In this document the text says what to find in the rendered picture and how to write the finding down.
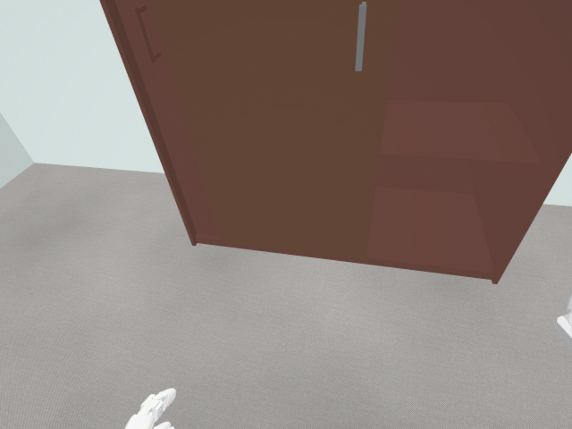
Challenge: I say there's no robot left hand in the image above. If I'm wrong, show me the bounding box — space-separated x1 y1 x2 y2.
124 388 176 429

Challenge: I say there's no wardrobe door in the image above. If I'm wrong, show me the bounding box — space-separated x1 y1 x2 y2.
149 0 400 260
115 0 218 236

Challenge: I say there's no handle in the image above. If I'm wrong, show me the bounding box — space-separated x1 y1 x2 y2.
130 7 156 64
355 2 366 72

